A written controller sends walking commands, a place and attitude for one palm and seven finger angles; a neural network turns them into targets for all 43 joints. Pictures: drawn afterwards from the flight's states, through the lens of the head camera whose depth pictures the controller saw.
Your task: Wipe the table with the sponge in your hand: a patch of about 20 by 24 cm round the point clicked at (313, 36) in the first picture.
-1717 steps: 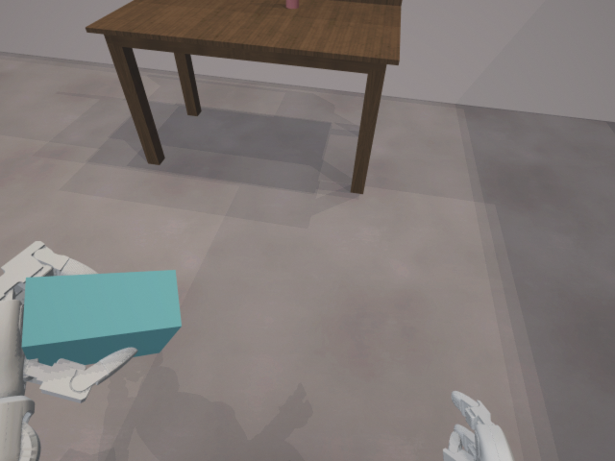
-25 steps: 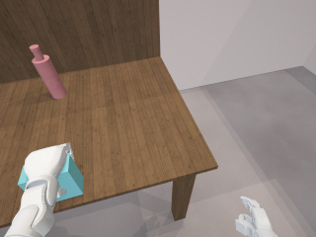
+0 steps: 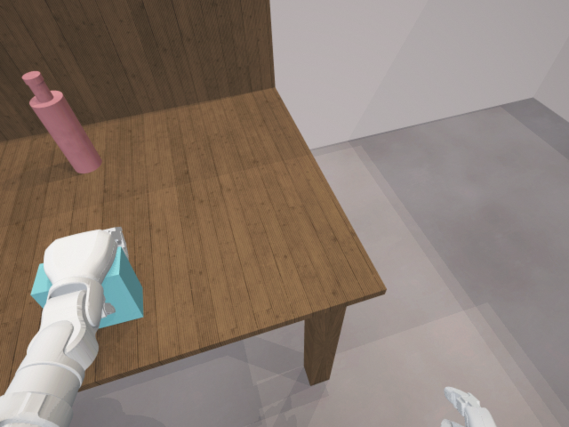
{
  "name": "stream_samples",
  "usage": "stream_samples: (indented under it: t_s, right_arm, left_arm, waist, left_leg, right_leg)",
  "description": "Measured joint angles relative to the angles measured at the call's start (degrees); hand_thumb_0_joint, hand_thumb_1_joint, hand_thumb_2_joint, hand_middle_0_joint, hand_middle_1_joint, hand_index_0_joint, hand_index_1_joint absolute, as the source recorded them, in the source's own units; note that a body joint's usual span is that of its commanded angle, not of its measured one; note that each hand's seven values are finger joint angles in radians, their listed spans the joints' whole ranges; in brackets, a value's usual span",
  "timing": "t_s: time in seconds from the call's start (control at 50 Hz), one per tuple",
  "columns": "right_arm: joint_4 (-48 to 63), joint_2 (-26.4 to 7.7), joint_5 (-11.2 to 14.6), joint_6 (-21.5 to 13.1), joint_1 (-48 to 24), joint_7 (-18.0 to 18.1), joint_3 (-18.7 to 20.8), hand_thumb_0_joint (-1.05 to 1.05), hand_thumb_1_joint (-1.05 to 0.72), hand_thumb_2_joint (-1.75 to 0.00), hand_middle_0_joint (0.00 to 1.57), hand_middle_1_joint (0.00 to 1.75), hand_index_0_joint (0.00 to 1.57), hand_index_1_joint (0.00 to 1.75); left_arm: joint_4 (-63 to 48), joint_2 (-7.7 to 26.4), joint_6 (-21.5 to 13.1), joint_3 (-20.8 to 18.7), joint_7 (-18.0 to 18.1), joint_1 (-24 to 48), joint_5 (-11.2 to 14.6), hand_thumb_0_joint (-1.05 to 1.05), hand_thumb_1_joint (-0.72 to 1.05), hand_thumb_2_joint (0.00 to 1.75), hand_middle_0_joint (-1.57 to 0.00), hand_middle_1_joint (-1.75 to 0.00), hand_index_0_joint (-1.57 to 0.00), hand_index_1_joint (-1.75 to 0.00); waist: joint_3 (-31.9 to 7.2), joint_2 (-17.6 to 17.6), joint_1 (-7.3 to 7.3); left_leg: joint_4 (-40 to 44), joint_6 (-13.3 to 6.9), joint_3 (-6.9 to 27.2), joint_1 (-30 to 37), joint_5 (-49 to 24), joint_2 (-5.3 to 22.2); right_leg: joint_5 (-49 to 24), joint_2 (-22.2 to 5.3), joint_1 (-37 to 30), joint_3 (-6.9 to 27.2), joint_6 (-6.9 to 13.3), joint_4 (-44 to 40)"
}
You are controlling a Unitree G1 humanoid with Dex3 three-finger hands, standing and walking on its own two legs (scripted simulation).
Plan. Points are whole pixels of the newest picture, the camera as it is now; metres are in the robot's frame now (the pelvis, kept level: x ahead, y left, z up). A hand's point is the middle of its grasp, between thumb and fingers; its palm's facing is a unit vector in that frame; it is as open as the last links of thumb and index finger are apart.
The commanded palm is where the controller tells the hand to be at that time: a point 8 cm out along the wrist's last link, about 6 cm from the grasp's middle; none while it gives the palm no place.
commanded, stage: wipe forward along the first lane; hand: left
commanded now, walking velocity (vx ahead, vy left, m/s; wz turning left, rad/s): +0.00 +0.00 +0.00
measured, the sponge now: (99, 298) +0.29 +0.34 -0.03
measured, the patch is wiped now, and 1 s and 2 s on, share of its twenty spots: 0.05 0.15 0.35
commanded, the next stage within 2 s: slide across to the middle lane in 0.84 s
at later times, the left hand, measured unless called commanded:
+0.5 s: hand (98, 250) +0.35 +0.35 +0.02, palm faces -0.13 +0.02 -0.99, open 9.9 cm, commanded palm +0.33 +0.34 +0.06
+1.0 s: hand (96, 226) +0.39 +0.38 +0.02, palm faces -0.14 +0.01 -0.99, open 9.9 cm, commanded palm +0.38 +0.36 +0.07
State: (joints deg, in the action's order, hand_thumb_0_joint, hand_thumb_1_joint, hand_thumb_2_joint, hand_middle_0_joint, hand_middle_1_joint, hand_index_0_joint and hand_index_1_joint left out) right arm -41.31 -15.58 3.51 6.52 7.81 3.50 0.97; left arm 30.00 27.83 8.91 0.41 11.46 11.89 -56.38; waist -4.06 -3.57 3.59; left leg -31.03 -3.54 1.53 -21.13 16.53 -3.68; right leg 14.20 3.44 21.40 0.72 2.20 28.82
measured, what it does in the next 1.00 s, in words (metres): stands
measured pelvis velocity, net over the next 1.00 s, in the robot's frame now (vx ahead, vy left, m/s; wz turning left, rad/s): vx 0.00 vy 0.01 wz -0.01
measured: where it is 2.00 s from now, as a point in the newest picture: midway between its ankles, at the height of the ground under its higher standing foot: outside the picture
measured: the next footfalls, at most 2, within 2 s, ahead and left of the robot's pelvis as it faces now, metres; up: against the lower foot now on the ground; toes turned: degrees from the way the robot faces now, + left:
none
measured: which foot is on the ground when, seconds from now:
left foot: down 0.00-1.00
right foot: down 0.00-1.00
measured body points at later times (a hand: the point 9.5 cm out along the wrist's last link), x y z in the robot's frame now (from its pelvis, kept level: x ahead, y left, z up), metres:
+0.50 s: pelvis -0.01 -0.01 -0.01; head +0.05 -0.01 +0.44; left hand +0.35 +0.34 +0.07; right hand +0.12 -0.27 -0.13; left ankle -0.01 +0.08 -0.73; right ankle +0.00 -0.10 -0.73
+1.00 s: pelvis +0.00 +0.01 -0.01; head +0.07 +0.02 +0.43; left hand +0.40 +0.37 +0.07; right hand +0.06 -0.27 -0.14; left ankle -0.02 +0.08 -0.73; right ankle +0.00 -0.10 -0.73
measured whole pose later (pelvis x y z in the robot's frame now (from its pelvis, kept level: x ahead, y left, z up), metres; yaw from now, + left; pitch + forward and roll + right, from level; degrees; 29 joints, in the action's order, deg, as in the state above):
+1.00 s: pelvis +0.00 +0.01 -0.01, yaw -1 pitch +15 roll -3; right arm -42.1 -16.8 3.9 8.9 15.2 2.0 1.5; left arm 59.7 38.4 -1.3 -4.7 13.1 36.1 -60.2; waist -6.6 -2.3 -1.9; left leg -38.6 -4.3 1.6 -33.9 19.1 -2.9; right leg 15.0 4.3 32.6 0.1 1.5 32.9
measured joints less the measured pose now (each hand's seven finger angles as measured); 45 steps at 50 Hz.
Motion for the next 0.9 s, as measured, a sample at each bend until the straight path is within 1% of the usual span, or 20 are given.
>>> stream_samples:
  t_s: [0.28,0.5,0.56,0.68,0.82,0.9]
  right_arm:
    - [0.3,-0.7,0.2,0.5,1.6,-0.2,0.4,0.01,-0.91,-0.90,0.20,0.30,0.20,0.30]
    - [0.2,-0.8,0.3,1.0,3.3,-0.4,0.4,0.01,-0.91,-0.90,0.20,0.30,0.20,0.30]
    - [0.0,-0.8,0.4,1.2,4.0,-0.4,0.4,0.01,-0.91,-0.90,0.20,0.30,0.20,0.30]
    - [-0.6,-0.8,0.4,1.6,5.4,-0.7,0.4,0.01,-0.91,-0.90,0.20,0.30,0.20,0.30]
    - [-0.9,-0.8,0.4,2.0,6.5,-1.2,0.3,0.01,-0.91,-0.90,0.20,0.30,0.20,0.30]
    - [-0.9,-1.1,0.4,2.2,7.0,-1.4,0.4,0.01,-0.91,-0.90,0.20,0.30,0.20,0.30]
  left_arm:
    - [8.6,2.6,-3.9,-2.3,0.4,6.4,-0.7,0.01,-0.49,1.04,-0.75,-1.34,-0.76,-1.34]
    - [17.9,5.7,-6.6,-2.8,0.9,14.6,-2.6,0.01,-0.49,1.04,-0.75,-1.34,-0.76,-1.35]
    - [20.0,6.3,-7.2,-2.7,1.0,16.3,-2.8,0.01,-0.49,1.04,-0.75,-1.34,-0.76,-1.35]
    - [23.6,7.5,-8.8,-4.0,1.8,18.5,-3.0,0.01,-0.49,1.04,-0.75,-1.34,-0.76,-1.35]
    - [27.4,9.3,-9.6,-5.1,2.2,21.7,-3.6,0.01,-0.49,1.04,-0.75,-1.35,-0.76,-1.35]
    - [28.6,9.9,-9.8,-4.9,2.0,22.9,-3.9,0.01,-0.49,1.04,-0.75,-1.35,-0.76,-1.35]
  waist:
    - [-1.0,0.6,-1.25]
    - [-1.1,1.0,-2.75]
    - [-1.3,1.0,-3.13]
    - [-1.9,0.8,-3.87]
    - [-2.3,1.3,-4.91]
    - [-2.5,1.2,-5.28]
  left_leg:
    - [-2.6,0.3,0.4,-3.8,0.8,0.5]
    - [-4.7,0.4,0.8,-7.6,1.1,0.6]
    - [-5.2,0.3,0.8,-8.6,1.3,0.6]
    - [-6.1,0.1,0.5,-10.1,1.7,0.8]
    - [-6.9,-0.1,0.3,-11.6,2.2,0.9]
    - [-7.3,-0.4,0.3,-12.2,2.4,0.9]
  right_leg:
    - [0.4,0.5,3.4,-0.5,0.3,1.8]
    - [0.4,0.7,6.7,-1.1,0.4,3.1]
    - [0.5,0.7,7.7,-1.2,0.3,3.4]
    - [0.6,0.9,9.0,-0.9,0.1,3.8]
    - [0.7,1.0,10.3,-0.8,-0.1,4.1]
    - [0.8,1.0,10.8,-0.7,-0.4,4.1]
